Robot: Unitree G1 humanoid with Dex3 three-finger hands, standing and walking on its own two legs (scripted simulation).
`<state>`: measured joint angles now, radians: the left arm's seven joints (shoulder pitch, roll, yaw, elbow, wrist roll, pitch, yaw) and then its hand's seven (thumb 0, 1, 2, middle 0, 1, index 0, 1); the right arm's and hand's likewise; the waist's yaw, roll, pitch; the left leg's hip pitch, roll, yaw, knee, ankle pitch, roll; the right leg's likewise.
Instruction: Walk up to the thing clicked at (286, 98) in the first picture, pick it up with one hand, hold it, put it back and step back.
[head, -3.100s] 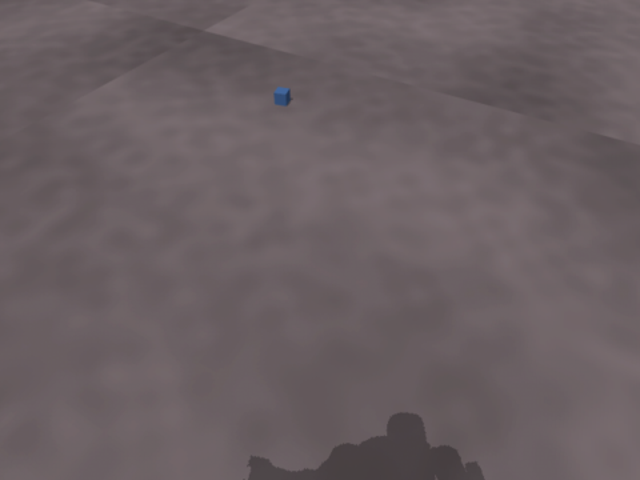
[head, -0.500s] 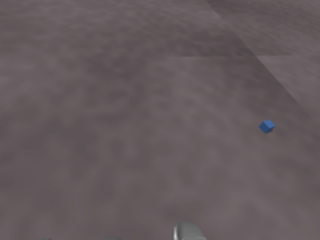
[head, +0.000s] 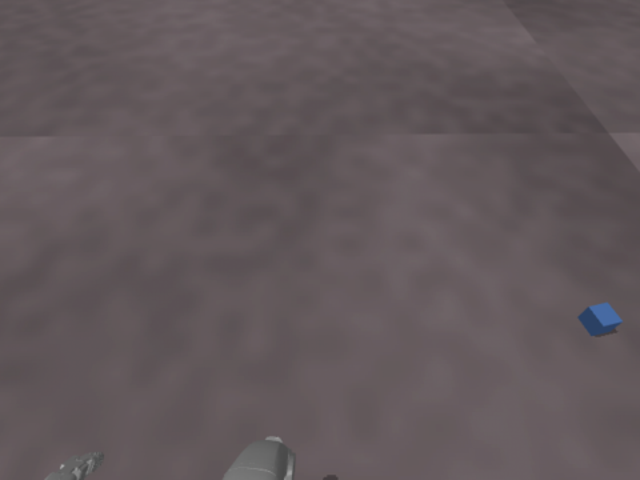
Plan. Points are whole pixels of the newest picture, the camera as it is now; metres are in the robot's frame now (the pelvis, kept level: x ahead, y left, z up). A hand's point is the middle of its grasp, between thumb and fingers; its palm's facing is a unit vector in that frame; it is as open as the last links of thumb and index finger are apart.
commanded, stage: walk up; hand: left
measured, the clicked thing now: (599, 319) +0.78 -0.88 -0.73
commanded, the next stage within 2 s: none
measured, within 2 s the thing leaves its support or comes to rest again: neither
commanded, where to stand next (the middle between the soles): +0.47 -1.23 m, yaw +18 degrees
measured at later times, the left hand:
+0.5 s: hand (297, 440) +0.20 +0.06 -0.17, palm faces +0.03 -0.94 -0.33, open 7.4 cm
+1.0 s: hand (455, 447) +0.21 -0.18 -0.18, palm faces +0.12 -0.95 -0.30, open 7.4 cm
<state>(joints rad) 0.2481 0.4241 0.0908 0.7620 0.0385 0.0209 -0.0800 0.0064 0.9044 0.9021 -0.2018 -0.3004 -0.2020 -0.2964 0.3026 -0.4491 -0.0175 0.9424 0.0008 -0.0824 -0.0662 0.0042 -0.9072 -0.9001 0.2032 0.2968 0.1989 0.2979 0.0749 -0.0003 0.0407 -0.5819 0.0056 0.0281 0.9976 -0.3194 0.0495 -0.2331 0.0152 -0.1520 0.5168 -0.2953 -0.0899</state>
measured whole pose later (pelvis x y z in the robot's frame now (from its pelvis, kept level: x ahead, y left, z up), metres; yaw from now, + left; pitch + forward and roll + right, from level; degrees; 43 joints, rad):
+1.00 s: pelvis +0.21 -0.44 -0.02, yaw +11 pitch -2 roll +1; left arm 0.30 0.42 0.06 0.73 0.07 0.10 -0.07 0.01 0.91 0.90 -0.20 -0.30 -0.20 -0.30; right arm 0.33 -0.41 -0.01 0.88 0.00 -0.07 -0.10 0.00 -0.90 -0.90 0.21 0.30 0.21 0.30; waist 0.03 -0.12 0.09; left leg -0.40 0.00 0.10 0.70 -0.28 0.06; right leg -0.47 0.07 0.01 1.14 -0.49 0.00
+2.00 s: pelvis +0.29 -0.91 -0.06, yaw +10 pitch -3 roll -1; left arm 0.22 0.52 0.13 0.75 0.06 0.10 -0.10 0.01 0.91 0.90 -0.20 -0.30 -0.20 -0.30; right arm 0.35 -0.57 -0.09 0.89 -0.04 -0.05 -0.09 0.00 -0.90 -0.90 0.21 0.30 0.21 0.30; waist 0.00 -0.06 0.11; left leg -0.52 0.25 -0.13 0.91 -0.42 0.04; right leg -0.46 -0.04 0.03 0.95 -0.45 0.04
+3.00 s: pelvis +0.35 -1.31 -0.02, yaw +14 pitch -1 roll +0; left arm 0.34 0.38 0.07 0.86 0.04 0.02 -0.02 0.01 0.90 0.90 -0.21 -0.30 -0.20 -0.30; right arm 0.32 -0.44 -0.04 0.97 -0.01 -0.02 -0.04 0.00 -0.91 -0.90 0.20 0.30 0.20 0.30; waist 0.07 0.02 0.06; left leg -0.57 -0.05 -0.05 1.14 -0.36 0.04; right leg -0.33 0.03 -0.07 0.67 -0.32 -0.05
